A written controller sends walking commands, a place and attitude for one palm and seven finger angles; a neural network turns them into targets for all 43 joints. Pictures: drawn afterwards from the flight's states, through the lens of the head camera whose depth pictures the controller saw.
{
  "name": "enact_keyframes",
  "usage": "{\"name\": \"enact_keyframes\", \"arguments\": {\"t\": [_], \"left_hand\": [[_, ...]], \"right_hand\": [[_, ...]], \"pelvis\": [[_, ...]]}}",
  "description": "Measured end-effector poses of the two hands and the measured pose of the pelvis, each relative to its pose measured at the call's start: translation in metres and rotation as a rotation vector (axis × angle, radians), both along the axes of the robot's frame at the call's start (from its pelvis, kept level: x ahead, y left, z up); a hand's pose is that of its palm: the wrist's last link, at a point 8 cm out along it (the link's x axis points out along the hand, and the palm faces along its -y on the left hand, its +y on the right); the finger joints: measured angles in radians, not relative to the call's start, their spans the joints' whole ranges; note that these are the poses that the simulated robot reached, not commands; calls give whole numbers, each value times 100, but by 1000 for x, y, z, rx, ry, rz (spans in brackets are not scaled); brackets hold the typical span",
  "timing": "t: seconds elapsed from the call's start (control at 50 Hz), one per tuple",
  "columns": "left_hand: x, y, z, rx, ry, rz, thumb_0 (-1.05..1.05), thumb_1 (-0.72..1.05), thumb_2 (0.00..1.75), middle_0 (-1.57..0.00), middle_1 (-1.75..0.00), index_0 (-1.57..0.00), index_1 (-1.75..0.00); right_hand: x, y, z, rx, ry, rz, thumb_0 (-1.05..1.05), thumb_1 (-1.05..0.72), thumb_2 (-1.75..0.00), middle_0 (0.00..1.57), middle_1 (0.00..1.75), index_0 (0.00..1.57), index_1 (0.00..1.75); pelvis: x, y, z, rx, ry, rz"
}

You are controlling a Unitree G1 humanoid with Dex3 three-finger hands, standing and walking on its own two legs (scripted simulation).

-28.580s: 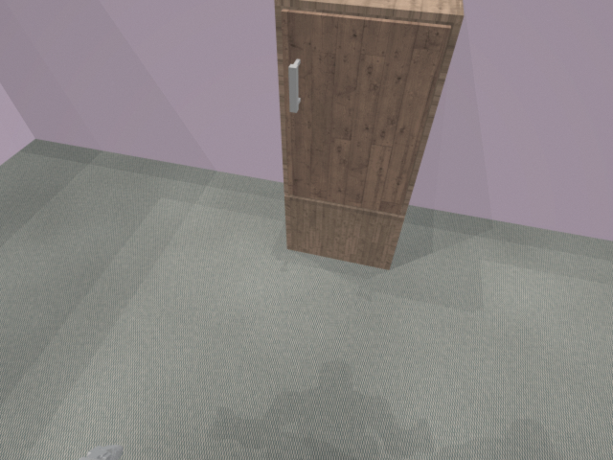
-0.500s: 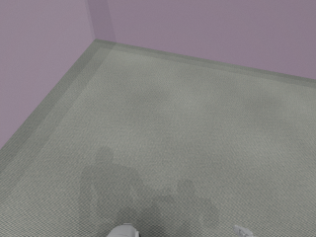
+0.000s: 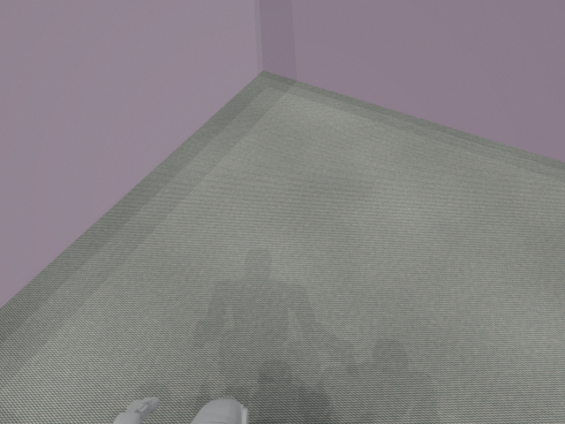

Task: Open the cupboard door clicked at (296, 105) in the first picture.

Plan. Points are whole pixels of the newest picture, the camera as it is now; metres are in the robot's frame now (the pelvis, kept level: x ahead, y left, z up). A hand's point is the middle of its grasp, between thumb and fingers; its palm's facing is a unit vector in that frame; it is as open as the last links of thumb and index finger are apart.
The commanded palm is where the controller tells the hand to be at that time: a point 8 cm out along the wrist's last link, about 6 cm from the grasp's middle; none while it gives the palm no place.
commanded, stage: turn to face it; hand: left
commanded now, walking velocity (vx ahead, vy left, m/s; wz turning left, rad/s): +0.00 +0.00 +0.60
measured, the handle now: out of the picture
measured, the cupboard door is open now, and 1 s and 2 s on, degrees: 43 43 43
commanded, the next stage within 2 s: none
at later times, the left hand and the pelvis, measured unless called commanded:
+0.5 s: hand out of the picture +0.04 +0.20 -0.16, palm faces +0.31 -0.89 -0.33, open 7.4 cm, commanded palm none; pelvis +0.02 -0.04 -0.02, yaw +18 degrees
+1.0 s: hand out of the picture -0.04 +0.18 -0.18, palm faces +0.60 -0.76 -0.25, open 7.4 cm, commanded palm none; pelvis +0.03 -0.04 +0.00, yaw +37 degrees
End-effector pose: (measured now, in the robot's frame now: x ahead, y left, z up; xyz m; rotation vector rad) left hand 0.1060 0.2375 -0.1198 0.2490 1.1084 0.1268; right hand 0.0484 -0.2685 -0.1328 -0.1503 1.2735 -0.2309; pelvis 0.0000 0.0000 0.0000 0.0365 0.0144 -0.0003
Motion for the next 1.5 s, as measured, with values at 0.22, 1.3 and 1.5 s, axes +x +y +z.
{"name": "enact_keyframes", "arguments": {"t": [0.22,1.3,1.5], "left_hand": [[-80,36,-38,-18,162,221,1,90,90,-21,-30,-21,-30],[-160,-63,3,35,20,824,1,91,90,-20,-30,-20,-30],[-213,-117,-18,-85,80,1003,1,90,90,-21,-30,-21,-30]], "right_hand": [[117,25,9,-60,-149,275,0,-91,-90,20,30,20,30],[235,54,-15,10,34,837,1,-91,-90,21,30,20,30],[268,121,5,11,-37,1035,1,-91,-90,20,30,20,30]], "pelvis": [[13,7,-19,-16,2,152],[53,-74,-5,-16,-11,825],[50,-69,-3,-1,-14,968]]}}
